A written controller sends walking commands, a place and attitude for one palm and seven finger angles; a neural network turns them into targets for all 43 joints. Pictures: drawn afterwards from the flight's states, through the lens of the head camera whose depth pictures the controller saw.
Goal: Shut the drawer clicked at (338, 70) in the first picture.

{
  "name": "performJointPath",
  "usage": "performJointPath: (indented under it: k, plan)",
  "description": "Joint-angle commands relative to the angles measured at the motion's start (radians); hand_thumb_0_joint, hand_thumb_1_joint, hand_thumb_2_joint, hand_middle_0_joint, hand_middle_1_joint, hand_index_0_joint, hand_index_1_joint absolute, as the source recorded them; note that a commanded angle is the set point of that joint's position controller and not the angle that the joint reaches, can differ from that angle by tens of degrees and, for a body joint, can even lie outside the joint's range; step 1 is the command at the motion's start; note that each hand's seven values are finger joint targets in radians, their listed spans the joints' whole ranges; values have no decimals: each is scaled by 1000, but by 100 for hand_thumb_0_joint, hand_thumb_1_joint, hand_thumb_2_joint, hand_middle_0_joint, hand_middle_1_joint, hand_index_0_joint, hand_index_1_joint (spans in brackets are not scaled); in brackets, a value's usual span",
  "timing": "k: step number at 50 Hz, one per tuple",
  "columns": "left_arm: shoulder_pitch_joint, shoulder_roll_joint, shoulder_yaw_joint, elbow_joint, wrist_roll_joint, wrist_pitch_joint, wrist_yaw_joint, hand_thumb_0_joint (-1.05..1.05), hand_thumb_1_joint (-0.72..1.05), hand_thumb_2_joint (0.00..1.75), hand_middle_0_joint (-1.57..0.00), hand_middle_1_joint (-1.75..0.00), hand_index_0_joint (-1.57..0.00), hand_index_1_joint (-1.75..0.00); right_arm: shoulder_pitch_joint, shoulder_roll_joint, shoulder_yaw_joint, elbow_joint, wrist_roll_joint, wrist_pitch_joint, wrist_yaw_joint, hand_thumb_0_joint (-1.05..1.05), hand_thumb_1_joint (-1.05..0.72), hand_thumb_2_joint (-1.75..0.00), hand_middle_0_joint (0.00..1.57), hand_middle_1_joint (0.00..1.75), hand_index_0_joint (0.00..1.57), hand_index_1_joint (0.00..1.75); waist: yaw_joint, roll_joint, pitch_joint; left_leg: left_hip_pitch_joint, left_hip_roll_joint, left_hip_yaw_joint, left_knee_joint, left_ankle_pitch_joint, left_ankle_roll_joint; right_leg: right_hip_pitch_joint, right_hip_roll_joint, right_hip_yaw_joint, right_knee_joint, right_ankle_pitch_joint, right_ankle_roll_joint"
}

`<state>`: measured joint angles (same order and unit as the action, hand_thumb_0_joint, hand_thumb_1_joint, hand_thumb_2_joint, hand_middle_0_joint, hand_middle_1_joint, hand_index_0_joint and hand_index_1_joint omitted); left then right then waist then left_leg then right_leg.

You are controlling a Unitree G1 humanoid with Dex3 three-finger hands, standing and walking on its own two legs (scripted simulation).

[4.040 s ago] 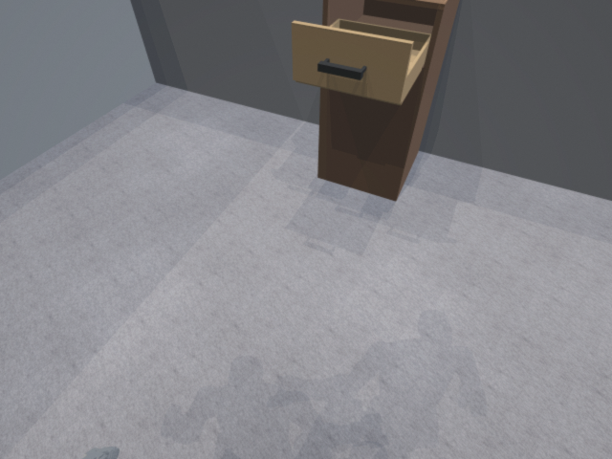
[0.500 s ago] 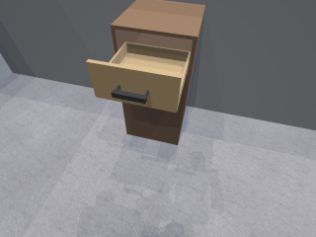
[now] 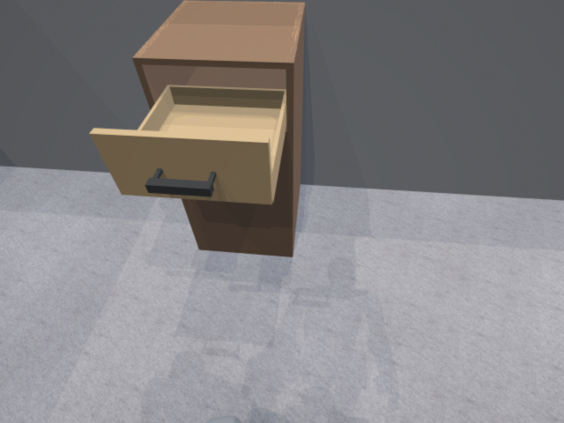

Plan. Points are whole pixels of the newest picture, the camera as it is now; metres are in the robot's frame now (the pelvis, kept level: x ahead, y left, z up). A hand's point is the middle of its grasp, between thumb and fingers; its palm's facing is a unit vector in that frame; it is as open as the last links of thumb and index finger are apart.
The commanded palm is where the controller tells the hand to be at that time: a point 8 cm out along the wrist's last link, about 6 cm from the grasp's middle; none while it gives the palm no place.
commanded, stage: take the last steps up to it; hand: left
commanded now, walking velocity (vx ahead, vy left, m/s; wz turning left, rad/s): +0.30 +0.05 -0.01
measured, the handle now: (182, 180) +0.58 +0.25 -0.02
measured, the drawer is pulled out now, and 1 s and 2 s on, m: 0.30 0.30 0.30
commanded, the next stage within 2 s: come to a stop and stand still in 0.78 s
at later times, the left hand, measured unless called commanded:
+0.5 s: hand (147, 418) +0.16 +0.24 -0.17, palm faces +0.00 -0.98 -0.19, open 7.4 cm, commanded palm none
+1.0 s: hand (195, 341) +0.29 +0.19 -0.17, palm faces +0.04 -0.98 -0.22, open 7.2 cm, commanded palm none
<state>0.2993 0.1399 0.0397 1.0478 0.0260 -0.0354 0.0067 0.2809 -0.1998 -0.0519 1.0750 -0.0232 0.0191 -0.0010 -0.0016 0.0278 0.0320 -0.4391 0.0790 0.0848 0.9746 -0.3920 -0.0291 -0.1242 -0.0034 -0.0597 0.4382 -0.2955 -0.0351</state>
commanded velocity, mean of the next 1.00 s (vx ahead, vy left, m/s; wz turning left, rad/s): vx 0.17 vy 0.03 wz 0.00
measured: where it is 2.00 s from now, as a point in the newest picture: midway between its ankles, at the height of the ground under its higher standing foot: outside the picture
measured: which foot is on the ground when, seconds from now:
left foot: up 0.00-0.24, down 0.26-0.72, up 0.74-1.00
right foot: down 0.00-0.26, up 0.28-0.68, down 0.70-1.00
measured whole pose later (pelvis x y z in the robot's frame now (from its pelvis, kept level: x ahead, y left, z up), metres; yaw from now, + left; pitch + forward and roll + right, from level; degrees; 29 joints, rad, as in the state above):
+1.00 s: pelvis +0.25 +0.01 +0.00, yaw -1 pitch -1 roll +0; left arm 0.25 0.16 0.04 1.05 0.02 -0.04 0.03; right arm 0.24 -0.17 -0.04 1.08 -0.02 0.00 -0.02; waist 0.00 0.02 0.04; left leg -0.44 0.09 0.07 0.80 -0.29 -0.05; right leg -0.17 -0.02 -0.17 0.39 -0.21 -0.04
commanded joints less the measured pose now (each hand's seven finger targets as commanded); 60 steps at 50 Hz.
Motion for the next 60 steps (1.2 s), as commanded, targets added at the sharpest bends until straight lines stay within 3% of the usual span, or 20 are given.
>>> performJointPath:
  k: [1, 8, 11, 12, 13, 14, 17, 20, 30, 33, 34, 36, 37, 40, 42, 51, 53, 55, 57, 60]
  plan:
    - [76, 166, 29, -8, -3, -25, 9, 0, 90, 90, -20, -30, -20, -30, -62, -27, -17, -88, 2, -33, 20, 0, -90, -90, 20, 30, 20, 30, 13, -165, 107, -112, 31, -5, -52, 115, -11, -41, -264, 202, -269, 101, -139]
    - [119, 184, 43, 31, 4, -26, 9, 0, 90, 90, -20, -30, -20, -30, -146, -16, -18, -127, 6, -56, 29, 0, -90, -90, 20, 30, 20, 30, 36, -155, 106, -12, 4, 11, -291, 91, 13, -5, -281, 206, -226, 112, -131]
    - [97, 165, 44, 38, -5, -19, 7, 0, 90, 90, -20, -30, -20, -30, 8, -42, -18, -72, 1, -75, 11, 0, -90, -90, 20, 30, 20, 30, -35, -72, 46, 292, -43, 53, -496, 173, 30, -96, -192, 117, -19, 198, -80]
    - [110, 124, 36, 29, -9, -16, 1, 0, 90, 90, -20, -30, -20, -30, 136, -115, -33, -38, -8, -84, -2, 0, -90, -90, 20, 30, 20, 30, -81, 74, -33, 485, 69, -96, -562, 138, 71, -211, -113, 54, 219, 151, -44]
    - [116, 64, 24, -3, -13, -12, -5, 0, 90, 90, -20, -30, -20, -30, 250, -233, -60, -20, -13, -83, -11, 0, -90, -90, 20, 30, 20, 30, -101, 320, -95, 594, 328, -433, -675, 107, 167, -410, 2, -66, 522, -241, 6]
    - [56, 97, 29, -35, -3, -16, -3, 0, 90, 90, -20, -30, -20, -30, 264, -224, -51, -23, -8, -71, -12, 0, -90, -90, 20, 30, 20, 30, -113, 243, -88, 529, 378, -514, -750, -27, 231, -471, -6, 15, 683, -316, -15]
    - [-31, 85, 32, -36, 0, -12, -19, 0, 90, 90, -20, -30, -20, -30, 102, -81, -14, -51, -2, -84, -23, 0, -90, -90, 20, 30, 20, 30, -55, 90, 62, 297, 285, -345, -811, -35, 200, -515, -110, 68, 783, -85, -11]
    - [29, 51, 28, -18, 2, 9, -20, 0, 90, 90, -20, -30, -20, -30, 68, -44, -7, -44, 2, -102, -27, 0, -90, -90, 20, 30, 20, 30, 3, 81, 27, 256, 222, -159, -806, 228, 181, -423, -124, 35, 668, -15, 17]
    - [-161, 63, 23, -105, 2, 14, -22, 0, 90, 90, -20, -30, -20, -30, 137, -84, -18, 7, -4, -86, -18, 0, -90, -90, 20, 30, 20, 30, -21, 69, 73, 289, 208, -111, -781, 255, 204, -328, -92, -40, 263, 23, 35]
    - [-79, 82, 31, -80, 4, 4, -18, 0, 90, 90, -20, -30, -20, -30, 129, -74, -16, 17, -3, -77, -18, 0, -90, -90, 20, 30, 20, 30, 26, 22, 44, 218, 158, -67, -639, 220, 149, -101, -47, -75, 89, 94, 28]
    - [13, 117, 41, -47, 6, -7, -13, 0, 90, 90, -20, -30, -20, -30, 132, -54, -11, 20, 4, -78, -16, 0, -90, -90, 20, 30, 20, 30, 64, -38, 1, 151, 104, -15, -492, 203, 113, 64, -81, -22, 22, 115, 11]
    - [213, 290, 71, -6, -6, -21, 2, 0, 90, 90, -20, -30, -20, -30, 117, -9, 4, -33, 12, -77, -8, 0, -90, -90, 20, 30, 20, 30, 115, -313, -106, -170, -47, 50, 2, -234, 34, 309, -470, 473, -168, 206, -158]
    - [176, 262, 64, -5, -13, -25, 6, 0, 90, 90, -20, -30, -20, -30, 99, -33, -5, -22, 6, -69, -11, 0, -90, -90, 20, 30, 20, 30, 101, -274, -106, -150, -10, -50, 124, -180, 38, 203, -457, 463, -196, 191, -165]
    - [15, 138, 33, -38, -12, -31, 16, 0, 90, 90, -20, -30, -20, -30, 81, 7, -7, -2, 3, -51, -7, 0, -90, -90, 20, 30, 20, 30, 18, -109, 17, -113, 53, -67, 153, 29, 15, -4, -353, 193, -210, 326, -127]
    - [-1, 110, 19, -34, -9, -37, 15, 0, 90, 90, -20, -30, -20, -30, 120, 28, -4, 14, 2, -36, -5, 0, -90, -90, 20, 30, 20, 30, -18, -126, 15, -53, 52, -44, 80, 80, -4, -65, -304, 80, -215, 402, -107]
    - [6, 164, 24, -13, -7, 5, 32, 0, 90, 90, -20, -30, -20, -30, -1, 7, 11, -32, 17, -14, -16, 0, -90, -90, 20, 30, 20, 30, 14, -163, -41, 127, -15, -7, -369, 136, -22, -9, -264, 31, -73, 688, -108]
    - [-4, 167, 25, -7, -7, 19, 35, 0, 90, 90, -20, -30, -20, -30, 20, -17, 1, -28, 17, -13, -19, 0, -90, -90, 20, 30, 20, 30, -10, -141, -30, 252, -6, -7, -523, 339, -14, -74, -233, 23, 3, 571, -66]
    - [59, 106, 13, -19, -11, 37, 42, 0, 90, 90, -20, -30, -20, -30, 33, -106, -12, -45, 9, -21, -26, 0, -90, -90, 20, 30, 20, 30, 3, 82, -69, 374, 185, -144, -543, 866, 81, -165, -114, -38, 107, 185, 23]
    - [65, 94, 5, -17, -14, 55, 45, 0, 90, 90, -20, -30, -20, -30, 11, -132, -15, -50, 11, -19, -41, 0, -90, -90, 20, 30, 20, 30, -5, 261, -65, 304, 278, -244, -650, 948, 191, -186, -35, -28, 362, -279, 55]
    - [63, 103, 19, -6, -10, 66, 40, 0, 90, 90, -20, -30, -20, -30, -75, -111, -12, -84, 6, -16, -54, 0, -90, -90, 20, 30, 20, 30, 6, 131, -63, 267, 268, -207, -632, 812, 231, -253, -41, 78, 593, -250, 49]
